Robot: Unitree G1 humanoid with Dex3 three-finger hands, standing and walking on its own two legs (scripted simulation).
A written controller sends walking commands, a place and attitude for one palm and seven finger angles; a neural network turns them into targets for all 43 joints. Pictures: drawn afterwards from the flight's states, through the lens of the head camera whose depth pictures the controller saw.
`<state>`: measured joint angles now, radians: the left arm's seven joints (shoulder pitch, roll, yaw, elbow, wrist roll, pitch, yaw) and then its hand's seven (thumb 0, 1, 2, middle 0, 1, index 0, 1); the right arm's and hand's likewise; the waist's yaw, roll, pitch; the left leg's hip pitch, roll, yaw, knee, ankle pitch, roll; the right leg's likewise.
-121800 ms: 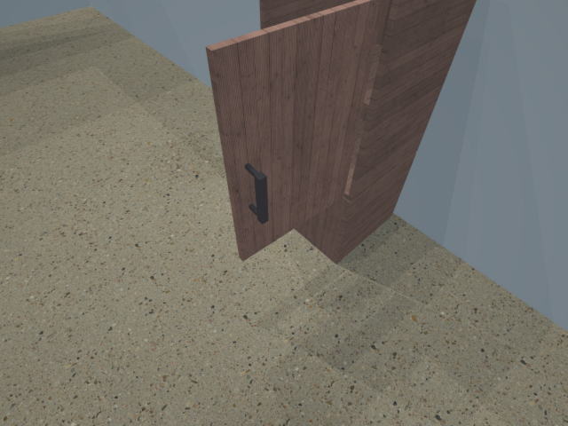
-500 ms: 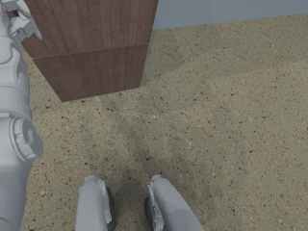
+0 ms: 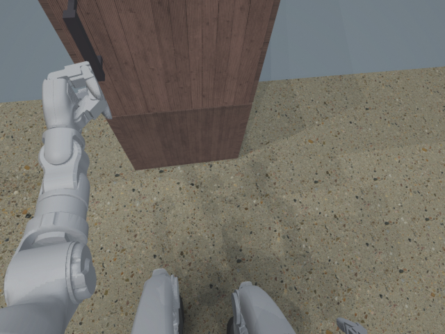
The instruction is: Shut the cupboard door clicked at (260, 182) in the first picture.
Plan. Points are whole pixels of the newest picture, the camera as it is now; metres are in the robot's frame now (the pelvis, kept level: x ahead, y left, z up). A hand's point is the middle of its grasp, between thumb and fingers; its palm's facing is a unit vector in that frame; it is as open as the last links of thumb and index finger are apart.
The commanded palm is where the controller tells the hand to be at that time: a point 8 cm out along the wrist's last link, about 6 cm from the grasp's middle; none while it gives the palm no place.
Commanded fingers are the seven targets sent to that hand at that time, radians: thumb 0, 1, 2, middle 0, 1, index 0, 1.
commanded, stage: draw the hand back to the body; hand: left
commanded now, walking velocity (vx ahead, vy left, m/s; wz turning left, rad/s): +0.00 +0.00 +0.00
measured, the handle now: (87, 42) +0.64 +0.22 +0.05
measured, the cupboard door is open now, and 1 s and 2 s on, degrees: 0 0 0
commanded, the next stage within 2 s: step back with the hand held close in 1.44 s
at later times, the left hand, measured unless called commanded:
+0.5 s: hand (20, 169) +0.33 +0.21 +0.16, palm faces +0.15 -0.97 -0.22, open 3.1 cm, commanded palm +0.29 +0.27 +0.19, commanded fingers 0.00 0.90 0.90 -0.94 -1.11 -0.94 -1.11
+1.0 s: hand out of the picture +0.22 +0.28 +0.28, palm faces +0.46 -0.80 -0.39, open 5.6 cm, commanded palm +0.17 +0.32 +0.30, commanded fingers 0.00 0.90 0.90 -0.25 -0.36 -0.25 -0.36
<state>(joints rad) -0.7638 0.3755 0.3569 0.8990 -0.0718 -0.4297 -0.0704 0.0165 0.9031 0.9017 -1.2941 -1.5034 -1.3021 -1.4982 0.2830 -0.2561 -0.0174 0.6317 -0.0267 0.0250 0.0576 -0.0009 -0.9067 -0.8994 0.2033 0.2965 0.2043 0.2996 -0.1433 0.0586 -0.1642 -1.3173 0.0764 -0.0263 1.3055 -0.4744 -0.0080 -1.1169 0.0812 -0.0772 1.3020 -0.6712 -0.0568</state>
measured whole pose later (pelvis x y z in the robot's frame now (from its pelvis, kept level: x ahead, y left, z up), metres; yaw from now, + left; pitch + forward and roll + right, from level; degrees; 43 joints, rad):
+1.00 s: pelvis +0.03 +0.01 +0.13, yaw +3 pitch -1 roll +0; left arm 0.40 0.35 0.28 -0.28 -0.07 -0.08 0.11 0.01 0.89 0.90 -0.52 -0.65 -0.53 -0.65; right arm 0.19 -0.23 0.05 0.58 0.03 -0.07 -0.07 0.01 -0.90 -0.90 0.21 0.30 0.21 0.30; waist 0.05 0.07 -0.04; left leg -0.26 0.00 0.03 0.47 -0.20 0.01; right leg -0.07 0.01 -0.02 0.44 -0.35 -0.02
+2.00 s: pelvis +0.00 +0.03 +0.13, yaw +2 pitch +1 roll -1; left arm 0.55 0.46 0.42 -0.43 -0.08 -0.14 0.13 0.01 0.89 0.90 -0.21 -0.31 -0.22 -0.30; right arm 0.19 -0.25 -0.01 0.55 0.03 0.04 -0.09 0.01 -0.90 -0.90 0.20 0.30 0.20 0.30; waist -0.01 0.06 -0.02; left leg -0.34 0.00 0.05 0.48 -0.15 0.04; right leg -0.16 0.01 -0.01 0.45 -0.30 0.01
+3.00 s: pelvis -0.22 +0.05 +0.11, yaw +1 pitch -1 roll -1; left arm 0.51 0.45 0.44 -0.47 -0.08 -0.15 0.15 0.01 0.89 0.90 -0.21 -0.31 -0.22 -0.30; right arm 0.26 -0.20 0.02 0.67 0.02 -0.08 -0.07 0.01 -0.90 -0.90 0.21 0.30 0.21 0.30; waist -0.03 -0.02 -0.07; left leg -0.45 -0.01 0.08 0.56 -0.10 0.07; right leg -0.10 0.02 -0.01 0.62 -0.48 0.01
